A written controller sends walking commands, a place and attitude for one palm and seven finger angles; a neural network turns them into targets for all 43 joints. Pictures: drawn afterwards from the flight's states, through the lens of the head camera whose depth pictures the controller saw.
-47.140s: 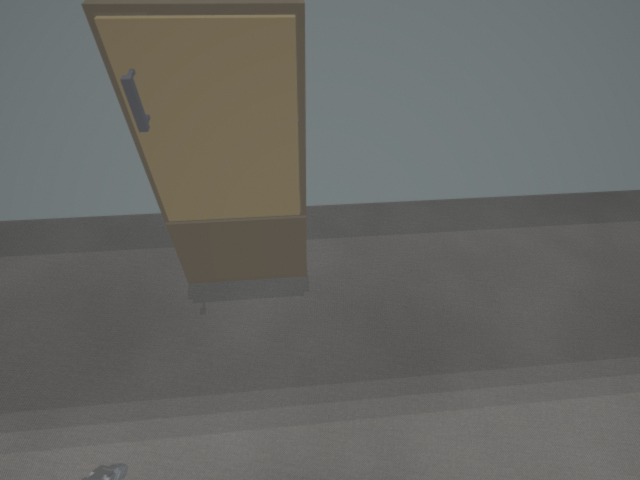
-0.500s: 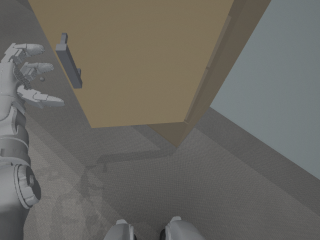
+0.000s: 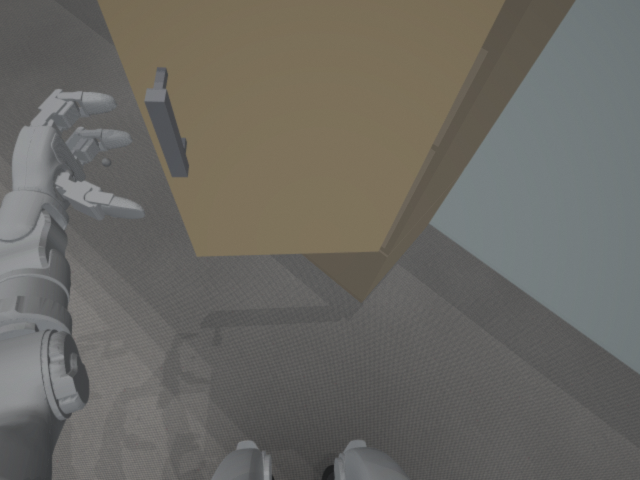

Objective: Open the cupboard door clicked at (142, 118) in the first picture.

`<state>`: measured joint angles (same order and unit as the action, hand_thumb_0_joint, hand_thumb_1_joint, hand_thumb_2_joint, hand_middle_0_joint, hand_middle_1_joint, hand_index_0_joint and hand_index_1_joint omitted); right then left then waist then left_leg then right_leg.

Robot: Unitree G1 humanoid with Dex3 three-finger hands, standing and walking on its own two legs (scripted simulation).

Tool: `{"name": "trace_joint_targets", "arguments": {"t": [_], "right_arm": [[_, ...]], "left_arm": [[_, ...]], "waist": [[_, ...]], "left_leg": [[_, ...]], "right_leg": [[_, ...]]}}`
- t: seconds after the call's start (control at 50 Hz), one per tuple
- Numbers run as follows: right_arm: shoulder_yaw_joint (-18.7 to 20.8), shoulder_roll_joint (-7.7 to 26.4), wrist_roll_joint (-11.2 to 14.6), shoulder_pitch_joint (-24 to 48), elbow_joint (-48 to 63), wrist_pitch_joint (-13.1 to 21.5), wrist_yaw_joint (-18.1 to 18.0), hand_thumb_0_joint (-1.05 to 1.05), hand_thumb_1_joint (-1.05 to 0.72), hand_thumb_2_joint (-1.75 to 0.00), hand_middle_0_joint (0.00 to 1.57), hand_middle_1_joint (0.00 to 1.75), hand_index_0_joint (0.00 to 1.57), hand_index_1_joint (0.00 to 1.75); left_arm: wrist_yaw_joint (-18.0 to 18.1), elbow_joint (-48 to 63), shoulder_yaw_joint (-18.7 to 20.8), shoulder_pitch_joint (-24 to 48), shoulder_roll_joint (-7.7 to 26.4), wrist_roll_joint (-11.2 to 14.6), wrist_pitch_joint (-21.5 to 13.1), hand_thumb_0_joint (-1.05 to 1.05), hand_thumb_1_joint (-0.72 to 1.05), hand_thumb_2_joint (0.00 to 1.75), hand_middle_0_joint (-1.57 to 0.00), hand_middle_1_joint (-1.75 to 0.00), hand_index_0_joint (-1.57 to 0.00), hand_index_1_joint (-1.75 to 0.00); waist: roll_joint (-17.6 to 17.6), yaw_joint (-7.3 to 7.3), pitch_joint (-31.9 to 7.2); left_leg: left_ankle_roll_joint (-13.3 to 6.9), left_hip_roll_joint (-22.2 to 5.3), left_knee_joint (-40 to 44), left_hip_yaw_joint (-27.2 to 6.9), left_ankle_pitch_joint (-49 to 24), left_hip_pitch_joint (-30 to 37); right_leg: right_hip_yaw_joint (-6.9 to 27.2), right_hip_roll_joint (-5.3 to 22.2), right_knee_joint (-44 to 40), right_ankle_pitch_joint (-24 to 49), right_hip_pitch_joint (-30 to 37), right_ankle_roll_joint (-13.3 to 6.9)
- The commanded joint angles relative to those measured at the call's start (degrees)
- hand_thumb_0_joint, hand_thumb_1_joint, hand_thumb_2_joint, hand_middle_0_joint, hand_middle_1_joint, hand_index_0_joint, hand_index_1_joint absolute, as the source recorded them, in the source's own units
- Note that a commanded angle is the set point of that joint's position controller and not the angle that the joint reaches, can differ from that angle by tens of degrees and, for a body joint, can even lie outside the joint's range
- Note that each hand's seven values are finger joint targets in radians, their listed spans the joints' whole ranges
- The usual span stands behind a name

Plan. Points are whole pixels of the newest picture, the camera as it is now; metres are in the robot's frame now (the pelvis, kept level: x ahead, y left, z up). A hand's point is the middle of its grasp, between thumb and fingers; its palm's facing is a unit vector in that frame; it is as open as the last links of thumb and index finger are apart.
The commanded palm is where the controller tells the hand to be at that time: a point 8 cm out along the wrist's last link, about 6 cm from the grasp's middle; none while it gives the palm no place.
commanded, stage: move the hooked fingers beside the handle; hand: left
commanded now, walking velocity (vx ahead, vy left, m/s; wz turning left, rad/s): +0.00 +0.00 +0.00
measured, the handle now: (171, 125) +0.54 +0.18 +0.07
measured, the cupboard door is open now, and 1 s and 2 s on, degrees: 45 45 45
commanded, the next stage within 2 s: slide the fingers in behind the handle in 0.34 s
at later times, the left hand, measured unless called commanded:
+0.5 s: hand (115, 160) +0.48 +0.23 +0.07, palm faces +0.04 -1.00 +0.00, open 14.0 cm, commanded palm +0.46 +0.27 +0.07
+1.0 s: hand (157, 159) +0.48 +0.19 +0.07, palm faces +0.04 -1.00 -0.01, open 14.0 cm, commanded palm +0.45 +0.23 +0.07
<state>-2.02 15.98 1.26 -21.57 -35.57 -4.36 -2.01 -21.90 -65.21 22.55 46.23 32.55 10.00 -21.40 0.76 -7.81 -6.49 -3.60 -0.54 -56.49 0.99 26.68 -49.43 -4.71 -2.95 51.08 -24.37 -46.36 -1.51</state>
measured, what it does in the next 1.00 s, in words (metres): stands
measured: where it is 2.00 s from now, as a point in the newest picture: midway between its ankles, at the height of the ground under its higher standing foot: outside the picture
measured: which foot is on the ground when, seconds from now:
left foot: down 0.00-1.00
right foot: down 0.00-1.00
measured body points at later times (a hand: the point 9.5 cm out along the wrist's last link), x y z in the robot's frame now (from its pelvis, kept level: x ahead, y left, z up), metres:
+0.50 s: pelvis +0.00 +0.01 +0.00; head +0.11 +0.03 +0.43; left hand +0.47 +0.29 +0.07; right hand -0.01 -0.26 -0.11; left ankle +0.00 +0.07 -0.68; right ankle +0.00 -0.11 -0.68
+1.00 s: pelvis +0.00 -0.01 +0.00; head +0.10 +0.01 +0.43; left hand +0.48 +0.24 +0.08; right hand +0.01 -0.27 -0.11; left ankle +0.00 +0.07 -0.68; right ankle +0.00 -0.11 -0.68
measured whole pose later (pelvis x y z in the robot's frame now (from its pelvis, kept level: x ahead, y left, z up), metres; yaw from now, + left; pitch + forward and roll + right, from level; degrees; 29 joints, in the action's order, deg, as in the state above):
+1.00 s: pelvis +0.00 -0.01 +0.00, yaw -1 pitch +19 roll -3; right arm -2.1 14.7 0.7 -22.3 -34.7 -5.0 -0.3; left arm -12.5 -64.1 21.0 46.1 26.8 7.2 -22.7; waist 1.4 -8.6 -6.7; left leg -3.1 -0.8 -56.7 2.0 26.7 -49.3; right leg -3.6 -3.2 52.7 -24.8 -47.3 -2.0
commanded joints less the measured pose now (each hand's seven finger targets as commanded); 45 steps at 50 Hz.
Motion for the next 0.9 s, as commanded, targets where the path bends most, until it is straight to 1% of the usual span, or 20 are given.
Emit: {"name": "trace_joint_targets", "arguments": {"t": [0.0,0.04,0.1,0.16,0.22,0.32,0.34,0.38,0.42,0.44,0.46,0.54,0.58,0.64,0.66,0.68,0.76,0.78,0.82,0.88], "right_arm": [[3.88,11.00,-0.25,-9.36,2.81,0.71,-0.55,0.00,-0.90,-0.90,0.20,0.30,0.20,0.30],[3.77,10.88,-0.58,-9.50,3.22,0.93,-0.40,0.00,-0.90,-0.90,0.20,0.30,0.20,0.30],[3.85,11.01,-1.03,-9.54,3.59,1.00,-0.04,0.00,-0.90,-0.90,0.20,0.30,0.20,0.30],[3.96,10.64,-1.07,-9.94,3.97,0.77,0.40,0.00,-0.90,-0.90,0.20,0.30,0.20,0.30],[3.66,10.57,-0.56,-9.79,3.81,0.03,0.42,0.00,-0.90,-0.90,0.20,0.30,0.20,0.30],[3.62,10.82,-0.29,-9.82,4.14,-0.39,-0.10,0.00,-0.90,-0.90,0.20,0.30,0.20,0.30],[3.58,10.67,-0.32,-9.90,4.23,-0.27,-0.17,0.00,-0.90,-0.90,0.20,0.30,0.20,0.30],[3.79,11.08,-0.47,-10.10,3.76,-0.15,-0.31,0.00,-0.90,-0.90,0.20,0.30,0.20,0.30],[3.91,10.73,-0.50,-10.26,3.68,0.03,-0.18,0.00,-0.90,-0.90,0.20,0.30,0.20,0.30],[3.93,10.47,-0.62,-10.28,3.59,0.23,-0.10,0.00,-0.90,-0.90,0.20,0.30,0.20,0.30],[4.07,10.60,-0.79,-10.52,3.07,0.25,0.11,0.00,-0.90,-0.90,0.20,0.30,0.20,0.30],[4.22,10.31,-0.63,-10.38,2.97,0.04,0.38,0.00,-0.90,-0.90,0.20,0.30,0.20,0.30],[4.20,10.33,-0.53,-10.17,2.63,-0.21,0.45,0.00,-0.90,-0.90,0.20,0.30,0.20,0.30],[4.10,10.37,-0.58,-9.96,3.32,-0.19,0.40,0.00,-0.90,-0.90,0.20,0.30,0.20,0.30],[4.00,10.33,-0.62,-9.91,3.37,-0.13,0.47,0.00,-0.90,-0.90,0.20,0.30,0.20,0.30],[4.04,10.19,-0.60,-9.83,3.39,-0.08,0.50,0.00,-0.90,-0.90,0.20,0.30,0.20,0.30],[3.99,9.82,-0.85,-9.34,3.72,0.26,0.88,0.00,-0.90,-0.90,0.20,0.30,0.20,0.30],[4.01,9.84,-0.84,-9.26,3.60,0.30,0.95,0.00,-0.90,-0.90,0.20,0.30,0.20,0.30],[3.99,9.80,-0.75,-9.08,3.58,0.29,1.09,0.00,-0.90,-0.90,0.20,0.30,0.20,0.30],[3.97,9.80,-0.63,-9.22,3.91,0.15,1.16,0.00,-0.90,-0.90,0.20,0.30,0.20,0.30]], "left_arm": [[2.17,9.45,1.28,24.38,12.07,0.23,-2.26,0.00,-0.50,0.30,-0.30,-1.20,-0.30,-1.20],[3.86,11.95,2.43,25.91,13.47,-0.44,-3.65,0.00,-0.50,0.30,-0.30,-1.20,-0.30,-1.20],[5.87,14.90,5.48,27.27,17.50,-1.50,-6.03,0.00,-0.50,0.30,-0.30,-1.20,-0.30,-1.20],[6.30,15.87,5.63,24.16,17.10,-2.39,-6.84,0.00,-0.50,0.30,-0.30,-1.20,-0.30,-1.20],[5.10,10.76,3.00,22.76,14.11,-2.15,-4.62,0.00,-0.50,0.30,-0.30,-1.20,-0.30,-1.20],[3.36,9.18,2.09,21.57,12.91,-1.08,-2.88,0.00,-0.50,0.30,-0.30,-1.20,-0.30,-1.20],[3.23,10.00,1.31,22.81,11.74,-0.59,-3.33,0.00,-0.50,0.30,-0.30,-1.20,-0.30,-1.20],[3.55,10.42,3.73,23.41,15.20,-0.72,-4.21,0.00,-0.50,0.30,-0.30,-1.20,-0.30,-1.20],[3.70,12.18,2.17,24.58,12.73,-0.57,-5.14,0.00,-0.50,0.30,-0.30,-1.20,-0.30,-1.20],[3.77,14.64,1.40,26.24,11.74,-0.35,-6.00,0.00,-0.50,0.30,-0.30,-1.20,-0.30,-1.20],[3.93,14.79,2.23,25.83,12.52,-0.57,-6.34,0.00,-0.50,0.30,-0.30,-1.20,-0.30,-1.20],[4.78,13.87,0.73,23.18,9.85,-0.57,-5.72,0.00,-0.50,0.30,-0.30,-1.20,-0.30,-1.20],[5.41,12.48,0.00,23.92,9.21,-0.91,-4.73,0.00,-0.50,0.30,-0.30,-1.20,-0.30,-1.20],[6.95,12.51,1.01,23.97,10.14,-1.31,-4.15,0.00,-0.50,0.30,-0.30,-1.20,-0.30,-1.20],[7.39,13.92,0.76,25.80,10.40,-1.72,-4.49,0.00,-0.50,0.30,-0.30,-1.20,-0.30,-1.20],[7.92,13.42,1.40,24.76,10.70,-1.81,-4.68,0.00,-0.50,0.30,-0.30,-1.20,-0.30,-1.20],[9.54,14.45,0.05,25.58,8.44,-2.41,-6.47,0.00,-0.50,0.30,-0.30,-1.20,-0.30,-1.20],[9.74,14.13,0.52,25.08,8.86,-2.35,-6.60,0.00,-0.50,0.30,-0.30,-1.20,-0.30,-1.20],[9.80,12.55,-0.04,24.67,8.21,-2.44,-6.16,0.00,-0.50,0.30,-0.30,-1.20,-0.30,-1.20],[9.68,12.32,0.86,23.21,9.12,-2.55,-5.55,0.00,-0.50,0.30,-0.30,-1.20,-0.30,-1.20]], "waist": [[7.05,-1.66,-20.85],[8.87,-1.15,-22.87],[8.78,-0.29,-28.58],[11.00,0.64,-31.51],[7.52,-0.78,-25.08],[6.93,-0.83,-20.82],[6.67,-1.42,-20.72],[6.47,-0.95,-21.67],[6.83,-1.40,-23.49],[9.80,-1.32,-24.89],[10.47,-0.83,-26.72],[10.07,-0.97,-25.69],[9.08,-1.15,-23.13],[7.81,-0.92,-22.49],[9.01,-1.14,-23.82],[7.81,-0.69,-23.90],[7.66,-1.25,-25.39],[7.84,-0.84,-25.11],[6.52,-1.30,-23.73],[6.64,-0.43,-25.15]], "left_leg": [[2.43,-1.74,6.16,-6.49,-25.96,22.66],[2.88,-1.75,5.60,-6.93,-28.71,23.98],[3.55,-1.83,4.93,-7.25,-31.46,25.84],[4.22,-2.33,4.47,-7.23,-37.82,29.03],[3.11,-2.06,5.50,-6.20,-31.11,23.93],[2.68,-1.94,6.80,-5.99,-26.37,21.61],[2.41,-1.86,6.52,-5.94,-26.33,21.73],[2.46,-1.82,6.47,-6.05,-25.41,21.29],[2.61,-1.91,6.24,-6.35,-26.40,23.16],[2.97,-1.95,5.91,-6.53,-28.76,25.21],[3.42,-2.13,5.83,-6.94,-29.87,26.96],[3.29,-2.10,5.61,-6.71,-31.18,26.84],[3.42,-2.19,6.30,-7.04,-29.08,25.72],[2.73,-1.72,6.22,-6.32,-27.42,23.42],[2.87,-1.72,6.30,-6.29,-27.52,24.25],[2.80,-1.65,6.17,-6.25,-27.38,23.77],[2.71,-1.63,5.68,-6.16,-27.40,24.43],[2.85,-1.63,5.67,-6.16,-27.40,24.02],[2.38,-1.34,5.60,-5.33,-25.45,21.74],[2.16,-1.06,5.48,-4.73,-26.21,21.23]], "right_leg": [[2.40,-0.03,-4.21,14.86,0.30,0.00],[2.25,-0.04,-3.10,15.57,0.07,-0.24],[2.56,-0.14,-2.23,17.09,2.71,-0.04],[2.61,-0.45,-1.96,19.24,3.40,0.06],[2.43,-0.53,-3.23,17.82,3.83,0.26],[2.30,-0.48,-4.35,15.43,2.72,-0.05],[2.38,-0.55,-4.31,15.59,2.57,-0.10],[2.72,-0.53,-4.21,15.28,3.19,-0.09],[2.62,-0.50,-4.02,15.41,2.49,-0.02],[2.52,-0.51,-3.58,15.94,1.87,-0.20],[2.44,-0.69,-3.47,15.86,1.80,-0.23],[2.26,-0.62,-3.58,16.36,1.50,-0.19],[1.93,-0.58,-3.85,15.03,0.66,-0.11],[2.32,-0.46,-3.84,15.76,2.30,-0.17],[2.47,-0.43,-3.72,15.89,2.32,-0.03],[2.54,-0.46,-3.67,16.16,3.06,-0.10],[2.82,-0.46,-3.23,16.56,3.02,0.09],[2.75,-0.38,-3.11,16.56,3.18,0.01],[3.12,-0.30,-3.43,17.06,4.43,0.16],[3.56,-0.27,-3.36,18.84,6.45,0.14]]}}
